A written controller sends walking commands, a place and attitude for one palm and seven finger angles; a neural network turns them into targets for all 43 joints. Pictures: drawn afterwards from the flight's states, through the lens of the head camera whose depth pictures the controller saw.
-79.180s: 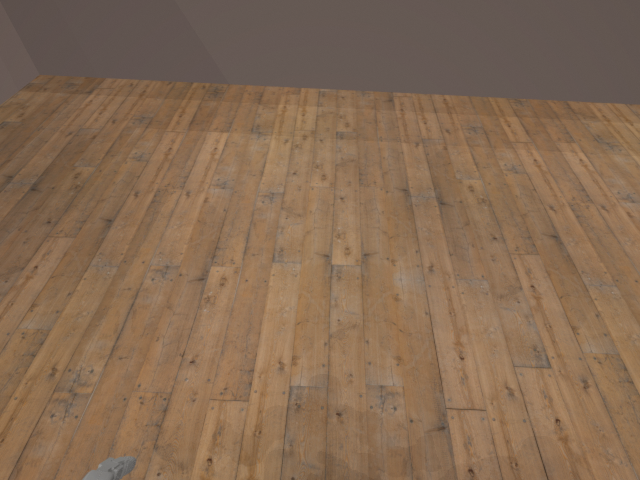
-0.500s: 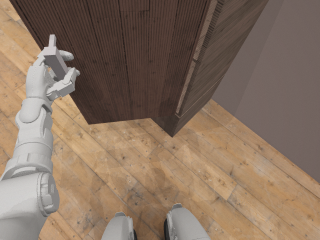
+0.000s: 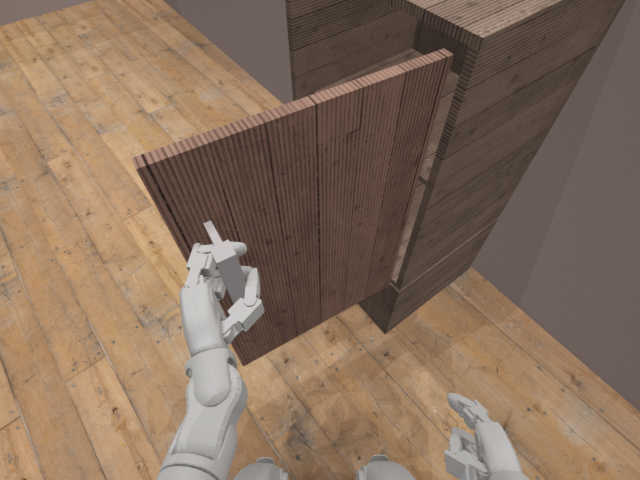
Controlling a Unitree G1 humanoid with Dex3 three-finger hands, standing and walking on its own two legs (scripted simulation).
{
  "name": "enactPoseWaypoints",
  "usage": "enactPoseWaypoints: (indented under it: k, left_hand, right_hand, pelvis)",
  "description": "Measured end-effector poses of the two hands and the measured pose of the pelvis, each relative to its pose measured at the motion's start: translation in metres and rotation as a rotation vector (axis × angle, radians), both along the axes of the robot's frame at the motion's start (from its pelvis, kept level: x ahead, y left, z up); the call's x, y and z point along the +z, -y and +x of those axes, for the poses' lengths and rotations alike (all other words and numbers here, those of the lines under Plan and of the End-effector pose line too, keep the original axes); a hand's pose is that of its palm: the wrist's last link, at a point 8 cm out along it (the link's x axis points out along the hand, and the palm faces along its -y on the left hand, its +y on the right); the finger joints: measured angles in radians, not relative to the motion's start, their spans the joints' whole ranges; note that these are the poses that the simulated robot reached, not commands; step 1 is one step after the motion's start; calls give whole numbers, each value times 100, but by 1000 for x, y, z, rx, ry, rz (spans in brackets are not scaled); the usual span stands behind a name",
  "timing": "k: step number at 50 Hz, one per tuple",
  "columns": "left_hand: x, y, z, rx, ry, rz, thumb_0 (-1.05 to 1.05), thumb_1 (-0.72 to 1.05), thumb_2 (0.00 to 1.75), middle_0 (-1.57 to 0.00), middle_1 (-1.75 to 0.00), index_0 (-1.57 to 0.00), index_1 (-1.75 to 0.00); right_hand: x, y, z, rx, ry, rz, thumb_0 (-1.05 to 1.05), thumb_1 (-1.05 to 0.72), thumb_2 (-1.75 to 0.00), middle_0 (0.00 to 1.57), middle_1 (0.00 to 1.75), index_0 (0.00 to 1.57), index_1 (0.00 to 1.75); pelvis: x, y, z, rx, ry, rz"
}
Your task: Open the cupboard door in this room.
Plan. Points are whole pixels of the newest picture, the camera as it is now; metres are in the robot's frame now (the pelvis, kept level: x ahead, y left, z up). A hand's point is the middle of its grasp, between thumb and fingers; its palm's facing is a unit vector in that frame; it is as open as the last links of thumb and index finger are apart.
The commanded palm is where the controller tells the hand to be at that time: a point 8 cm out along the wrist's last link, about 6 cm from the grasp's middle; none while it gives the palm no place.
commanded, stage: pull the door open along its arc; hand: left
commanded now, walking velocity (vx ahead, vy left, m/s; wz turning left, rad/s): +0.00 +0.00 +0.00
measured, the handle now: (226, 266) +0.37 +0.14 +0.04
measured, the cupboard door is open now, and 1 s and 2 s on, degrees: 83 87 90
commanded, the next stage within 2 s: open thumb and fingers to let go in 0.14 s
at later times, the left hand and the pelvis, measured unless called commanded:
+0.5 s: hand (267, 308) +0.32 +0.08 +0.03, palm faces +0.34 -0.94 -0.03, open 7.4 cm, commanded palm +0.27 +0.13 +0.04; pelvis -0.01 -0.02 +0.00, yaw +3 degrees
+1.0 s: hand (267, 309) +0.32 +0.08 +0.03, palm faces +0.30 -0.96 +0.00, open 14.3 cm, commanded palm +0.28 +0.13 +0.04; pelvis -0.02 +0.01 +0.00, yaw +1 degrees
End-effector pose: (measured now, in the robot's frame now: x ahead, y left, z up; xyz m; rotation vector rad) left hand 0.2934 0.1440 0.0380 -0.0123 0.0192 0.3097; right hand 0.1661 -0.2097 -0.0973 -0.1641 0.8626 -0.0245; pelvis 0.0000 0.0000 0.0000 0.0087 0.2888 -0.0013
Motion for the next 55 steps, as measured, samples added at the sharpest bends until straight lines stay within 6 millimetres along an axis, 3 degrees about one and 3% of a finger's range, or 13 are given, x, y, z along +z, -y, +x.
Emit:
enactPoseWaypoints:
  k: [5,13,22,40,46,55]
  left_hand:
    - [1,11,-11,21,-9,27,1,63,71,-36,-131,-37,-133]
    - [2,29,-24,49,-23,-1,1,66,75,-32,-132,-36,-134]
    - [-2,25,-15,41,-6,63,0,57,75,-35,-132,-35,-133]
    - [-3,20,-9,15,3,18,0,-33,37,-31,-118,-32,-118]
    - [-3,21,-9,1,2,16,-1,-45,32,-28,-99,-29,-99]
    - [-3,19,-14,-17,2,21,-1,-49,30,-40,-75,-39,-77]
  right_hand:
    - [-2,6,1,12,0,2,1,-90,-90,20,30,21,30]
    - [-11,31,-19,3,-46,-26,1,-90,-90,20,30,21,30]
    - [-23,48,-38,-24,-96,-66,1,-91,-90,20,30,20,30]
    - [-14,12,-35,-1,-48,-46,1,-90,-90,20,30,20,30]
    - [-13,0,-32,6,-40,-41,1,-90,-90,20,30,20,30]
    - [-12,-12,-32,21,-45,-44,1,-90,-90,20,30,21,30]
  pelvis:
    - [1,12,-3,15,17,8]
    - [3,23,-4,39,22,14]
    - [-2,25,-12,45,12,20]
    - [-1,1,-15,33,17,-3]
    - [-2,-7,-16,29,18,-11]
    - [-3,-16,-19,30,23,-19]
